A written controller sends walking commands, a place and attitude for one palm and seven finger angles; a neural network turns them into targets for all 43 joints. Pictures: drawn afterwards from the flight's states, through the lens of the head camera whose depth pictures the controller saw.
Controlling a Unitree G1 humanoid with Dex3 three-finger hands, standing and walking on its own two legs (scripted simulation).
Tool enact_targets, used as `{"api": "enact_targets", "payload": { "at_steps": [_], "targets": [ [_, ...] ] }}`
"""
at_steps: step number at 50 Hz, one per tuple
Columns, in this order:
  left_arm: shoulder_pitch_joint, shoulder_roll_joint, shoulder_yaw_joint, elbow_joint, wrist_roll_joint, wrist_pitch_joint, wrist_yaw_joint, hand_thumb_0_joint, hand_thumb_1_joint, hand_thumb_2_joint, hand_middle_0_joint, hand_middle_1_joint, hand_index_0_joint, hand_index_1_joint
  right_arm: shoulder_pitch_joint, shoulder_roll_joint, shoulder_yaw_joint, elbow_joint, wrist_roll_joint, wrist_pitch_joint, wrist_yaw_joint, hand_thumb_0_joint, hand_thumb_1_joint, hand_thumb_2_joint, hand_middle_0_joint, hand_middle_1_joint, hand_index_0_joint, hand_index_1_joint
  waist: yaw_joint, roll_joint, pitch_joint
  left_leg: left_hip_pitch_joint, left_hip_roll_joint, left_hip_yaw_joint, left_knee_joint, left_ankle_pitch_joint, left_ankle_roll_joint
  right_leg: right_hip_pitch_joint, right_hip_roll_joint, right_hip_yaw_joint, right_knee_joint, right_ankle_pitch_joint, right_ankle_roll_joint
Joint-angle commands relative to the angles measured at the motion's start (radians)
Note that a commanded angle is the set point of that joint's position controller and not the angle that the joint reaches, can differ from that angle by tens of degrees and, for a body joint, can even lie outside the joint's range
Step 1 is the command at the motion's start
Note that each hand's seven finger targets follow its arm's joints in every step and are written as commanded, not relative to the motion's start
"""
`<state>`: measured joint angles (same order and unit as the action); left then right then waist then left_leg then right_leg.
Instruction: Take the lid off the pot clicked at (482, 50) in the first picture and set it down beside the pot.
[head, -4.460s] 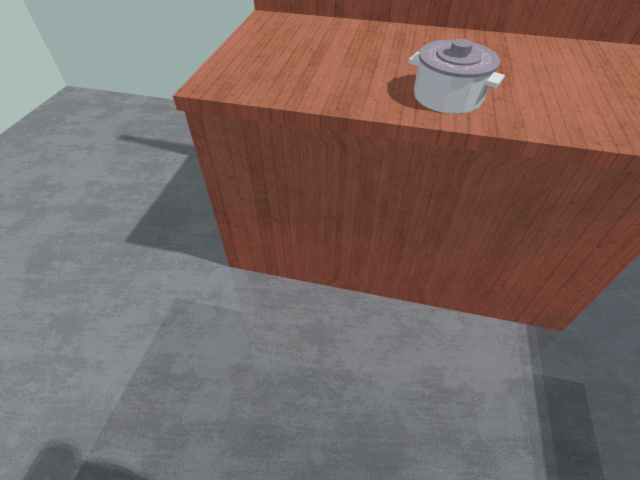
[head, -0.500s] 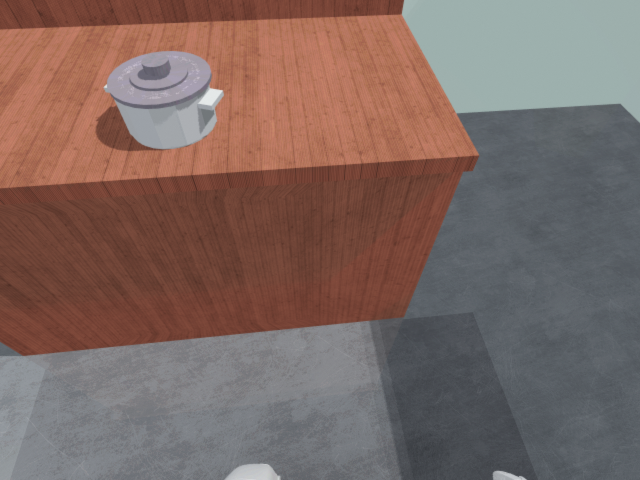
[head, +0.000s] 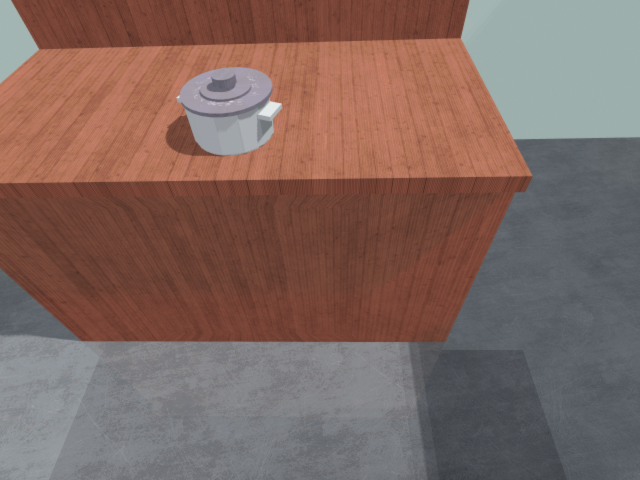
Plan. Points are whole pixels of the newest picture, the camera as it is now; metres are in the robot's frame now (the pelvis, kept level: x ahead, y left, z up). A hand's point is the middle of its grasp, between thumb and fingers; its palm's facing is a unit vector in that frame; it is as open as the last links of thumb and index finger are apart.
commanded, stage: take the last steps up to it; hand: left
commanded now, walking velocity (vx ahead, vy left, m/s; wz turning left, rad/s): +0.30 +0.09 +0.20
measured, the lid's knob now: (223, 78) +0.79 +0.23 +0.11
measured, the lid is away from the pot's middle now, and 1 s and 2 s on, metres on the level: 0.00 0.00 0.00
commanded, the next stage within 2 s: come to a stop and stand still in 0.76 s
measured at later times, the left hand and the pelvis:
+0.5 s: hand out of the picture -0.01 +0.20 -0.16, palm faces +0.23 -0.95 -0.19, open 7.4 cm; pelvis +0.12 +0.06 +0.00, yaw +6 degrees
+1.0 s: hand (186, 342) +0.36 +0.27 -0.15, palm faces +0.07 -0.97 -0.25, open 7.3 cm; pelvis +0.28 +0.08 +0.00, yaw +4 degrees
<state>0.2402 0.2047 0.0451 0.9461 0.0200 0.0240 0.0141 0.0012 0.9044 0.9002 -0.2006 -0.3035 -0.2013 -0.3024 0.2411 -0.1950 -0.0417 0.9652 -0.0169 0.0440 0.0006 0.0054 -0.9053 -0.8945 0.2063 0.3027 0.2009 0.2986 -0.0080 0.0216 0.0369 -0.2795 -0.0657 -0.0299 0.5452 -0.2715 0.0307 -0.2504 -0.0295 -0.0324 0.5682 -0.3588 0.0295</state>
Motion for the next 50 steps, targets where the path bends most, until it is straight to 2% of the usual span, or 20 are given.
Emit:
{"api": "enact_targets", "payload": {
  "at_steps": [1, 2, 4, 6, 14, 20, 23, 24, 25, 27, 29, 31, 33, 40, 42, 43, 44, 45, 46, 50],
  "targets": [
    [0.219, 0.227, 0.059, -0.023, 0.0, -0.045, 0.014, 0.0, 0.9, 0.9, -0.2, -0.3, -0.2, -0.3, -0.107, -0.132, -0.035, -0.129, -0.014, -0.028, 0.007, 0.0, -0.9, -0.9, 0.2, 0.3, 0.2, 0.3, 0.104, -0.266, 0.061, -0.442, 0.052, -0.058, 0.453, -0.262, -0.01, 0.144, -0.437, 0.584, -0.513, -0.446, -0.189],
    [0.172, 0.21, 0.059, -0.025, 0.0, -0.053, 0.018, 0.0, 0.9, 0.9, -0.2, -0.3, -0.2, -0.3, -0.093, -0.133, -0.042, -0.119, -0.013, -0.024, 0.015, 0.0, -0.9, -0.9, 0.2, 0.3, 0.2, 0.3, 0.064, -0.235, 0.074, -0.437, 0.072, -0.066, 0.533, -0.196, -0.006, 0.103, -0.415, 0.574, -0.523, -0.463, -0.188],
    [0.072, 0.14, 0.041, -0.038, 0.001, -0.076, 0.011, 0.0, 0.9, 0.9, -0.2, -0.3, -0.2, -0.3, -0.024, -0.116, -0.046, -0.066, -0.017, -0.024, 0.031, 0.0, -0.9, -0.9, 0.2, 0.3, 0.2, 0.3, 0.001, -0.141, 0.092, -0.386, 0.108, -0.039, 0.587, -0.03, -0.02, 0.048, -0.314, 0.32, -0.467, -0.241, -0.147],
    [0.099, 0.11, 0.034, -0.025, -0.002, -0.092, 0.009, 0.0, 0.9, 0.9, -0.2, -0.3, -0.2, -0.3, 0.006, -0.083, -0.04, -0.044, -0.013, -0.026, 0.034, 0.0, -0.9, -0.9, 0.2, 0.3, 0.2, 0.3, 0.001, -0.139, 0.064, -0.368, 0.112, -0.004, 0.586, 0.049, -0.039, 0.088, -0.263, 0.172, -0.438, -0.037, -0.133],
    [0.253, 0.095, 0.029, 0.069, 0.008, -0.112, 0.009, 0.0, 0.9, 0.9, -0.2, -0.3, -0.2, -0.3, -0.123, -0.053, -0.03, -0.072, -0.009, -0.043, 0.042, 0.0, -0.9, -0.9, 0.2, 0.3, 0.2, 0.3, 0.056, -0.155, 0.082, -0.424, 0.15, 0.052, 0.396, 0.089, -0.048, 0.221, -0.28, 0.103, -0.431, 0.145, -0.167],
    [0.27, 0.11, 0.029, 0.114, 0.012, -0.102, 0.011, 0.0, 0.9, 0.9, -0.2, -0.3, -0.2, -0.3, -0.172, -0.019, -0.009, -0.076, -0.002, -0.074, 0.047, 0.0, -0.9, -0.9, 0.2, 0.3, 0.2, 0.3, 0.07, -0.217, 0.062, -0.192, 0.1, 0.127, 0.107, 0.017, -0.009, 0.197, -0.269, 0.029, -0.334, 0.378, -0.151],
    [0.223, 0.099, 0.032, 0.116, 0.004, -0.093, 0.009, 0.0, 0.9, 0.9, -0.2, -0.3, -0.2, -0.3, 0.081, -0.085, -0.021, -0.001, -0.01, -0.096, 0.021, 0.0, -0.9, -0.9, 0.2, 0.3, 0.2, 0.3, -0.052, -0.114, -0.051, 0.221, 0.063, 0.142, -0.098, 0.067, 0.017, 0.077, -0.195, -0.052, -0.012, 0.462, -0.109],
    [0.267, 0.049, 0.027, 0.105, -0.007, -0.089, 0.002, 0.0, 0.9, 0.9, -0.2, -0.3, -0.2, -0.3, 0.216, -0.195, -0.049, 0.027, -0.022, -0.104, 0.004, 0.0, -0.9, -0.9, 0.2, 0.3, 0.2, 0.3, -0.094, 0.106, -0.184, 0.476, 0.276, -0.101, -0.111, 0.108, 0.073, -0.111, -0.106, -0.108, 0.26, 0.19, -0.068],
    [0.246, 0.01, 0.016, 0.077, -0.01, -0.091, -0.003, 0.0, 0.9, 0.9, -0.2, -0.3, -0.2, -0.3, 0.309, -0.269, -0.065, 0.045, -0.013, -0.097, -0.008, 0.0, -0.9, -0.9, 0.2, 0.3, 0.2, 0.3, -0.111, 0.272, -0.214, 0.575, 0.454, -0.396, -0.214, 0.255, 0.154, -0.337, 0.001, -0.088, 0.525, -0.22, -0.044],
    [0.141, 0.028, 0.018, 0.053, -0.013, -0.087, -0.001, 0.0, 0.9, 0.9, -0.2, -0.3, -0.2, -0.3, 0.22, -0.215, -0.055, 0.03, -0.003, -0.096, -0.027, 0.0, -0.9, -0.9, 0.2, 0.3, 0.2, 0.3, -0.085, 0.153, -0.148, 0.444, 0.466, -0.331, -0.24, 0.253, 0.214, -0.438, -0.062, 0.018, 0.736, -0.149, -0.065],
    [0.09, 0.026, 0.026, 0.062, -0.005, -0.08, -0.015, 0.0, 0.9, 0.9, -0.2, -0.3, -0.2, -0.3, 0.105, -0.104, -0.025, 0.012, -0.007, -0.11, -0.024, 0.0, -0.9, -0.9, 0.2, 0.3, 0.2, 0.3, -0.036, 0.071, 0.009, 0.233, 0.387, -0.17, -0.286, 0.302, 0.186, -0.401, -0.106, 0.033, 0.697, -0.027, -0.053],
    [0.142, -0.003, 0.023, 0.075, 0.001, -0.06, -0.019, 0.0, 0.9, 0.9, -0.2, -0.3, -0.2, -0.3, 0.066, -0.073, -0.01, 0.014, 0.0, -0.124, -0.025, 0.0, -0.9, -0.9, 0.2, 0.3, 0.2, 0.3, 0.019, 0.103, 0.025, 0.155, 0.329, -0.042, -0.308, 0.432, 0.162, -0.332, -0.1, 0.017, 0.607, 0.021, -0.036],
    [0.157, -0.011, 0.026, 0.066, 0.004, -0.045, -0.019, 0.0, 0.9, 0.9, -0.2, -0.3, -0.2, -0.3, 0.05, -0.065, -0.018, -0.002, 0.001, -0.131, -0.024, 0.0, -0.9, -0.9, 0.2, 0.3, 0.2, 0.3, 0.043, 0.084, 0.026, 0.117, 0.315, 0.001, -0.336, 0.443, 0.171, -0.305, -0.103, 0.006, 0.505, 0.058, -0.022],
    [0.03, 0.009, 0.023, -0.011, 0.006, -0.049, -0.026, 0.0, 0.9, 0.9, -0.2, -0.3, -0.2, -0.3, 0.055, -0.121, -0.025, 0.017, -0.006, -0.111, -0.022, 0.0, -0.9, -0.9, 0.2, 0.3, 0.2, 0.3, 0.021, 0.078, 0.037, 0.141, 0.316, 0.033, -0.236, 0.429, 0.149, -0.145, -0.044, -0.057, 0.128, 0.143, -0.039],
    [0.102, 0.044, 0.031, 0.005, 0.008, -0.057, -0.026, 0.0, 0.9, 0.9, -0.2, -0.3, -0.2, -0.3, 0.047, -0.115, -0.02, 0.022, -0.004, -0.102, -0.02, 0.0, -0.9, -0.9, 0.2, 0.3, 0.2, 0.3, 0.063, -0.002, 0.011, 0.079, 0.276, 0.048, -0.092, 0.407, 0.112, 0.04, -0.003, -0.08, 0.01, 0.199, -0.049],
    [0.192, 0.078, 0.039, 0.032, 0.011, -0.07, -0.02, 0.0, 0.9, 0.9, -0.2, -0.3, -0.2, -0.3, 0.047, -0.101, -0.013, 0.026, 0.001, -0.104, -0.02, 0.0, -0.9, -0.9, 0.2, 0.3, 0.2, 0.3, 0.108, -0.076, -0.031, 0.022, 0.211, 0.088, 0.084, 0.362, 0.067, 0.187, -0.029, -0.026, -0.059, 0.299, -0.065],
    [0.276, 0.154, 0.052, 0.053, 0.017, -0.083, -0.008, 0.0, 0.9, 0.9, -0.2, -0.3, -0.2, -0.3, 0.076, -0.057, -0.009, 0.016, 0.012, -0.105, -0.019, 0.0, -0.9, -0.9, 0.2, 0.3, 0.2, 0.3, 0.116, -0.265, -0.1, -0.151, 0.081, 0.154, 0.353, 0.076, 0.004, 0.329, -0.253, 0.303, -0.117, 0.589, -0.164],
    [0.288, 0.183, 0.043, 0.05, -0.004, -0.081, -0.003, 0.0, 0.9, 0.9, -0.2, -0.3, -0.2, -0.3, 0.097, -0.06, -0.007, 0.007, 0.016, -0.094, -0.03, 0.0, -0.9, -0.9, 0.2, 0.3, 0.2, 0.3, 0.092, -0.238, -0.145, -0.155, 0.041, 0.097, 0.522, -0.361, -0.026, 0.292, -0.406, 0.434, -0.208, 0.839, -0.291],
    [0.199, 0.171, 0.035, 0.037, -0.007, -0.081, 0.006, 0.0, 0.9, 0.9, -0.2, -0.3, -0.2, -0.3, 0.085, -0.056, -0.004, 0.02, 0.015, -0.076, -0.035, 0.0, -0.9, -0.9, 0.2, 0.3, 0.2, 0.3, 0.068, -0.218, -0.168, -0.137, 0.072, 0.005, 0.566, -0.358, -0.03, 0.229, -0.39, 0.422, -0.224, 0.844, -0.306],
    [-0.024, 0.117, 0.017, -0.029, 0.002, -0.05, 0.032, 0.0, 0.9, 0.9, -0.2, -0.3, -0.2, -0.3, 0.087, -0.019, -0.002, 0.052, 0.018, -0.022, -0.033, 0.0, -0.9, -0.9, 0.2, 0.3, 0.2, 0.3, -0.007, -0.092, -0.099, -0.041, 0.103, 0.008, 0.447, -0.241, -0.054, -0.006, -0.279, 0.164, -0.211, 0.76, -0.259]
  ]
}}
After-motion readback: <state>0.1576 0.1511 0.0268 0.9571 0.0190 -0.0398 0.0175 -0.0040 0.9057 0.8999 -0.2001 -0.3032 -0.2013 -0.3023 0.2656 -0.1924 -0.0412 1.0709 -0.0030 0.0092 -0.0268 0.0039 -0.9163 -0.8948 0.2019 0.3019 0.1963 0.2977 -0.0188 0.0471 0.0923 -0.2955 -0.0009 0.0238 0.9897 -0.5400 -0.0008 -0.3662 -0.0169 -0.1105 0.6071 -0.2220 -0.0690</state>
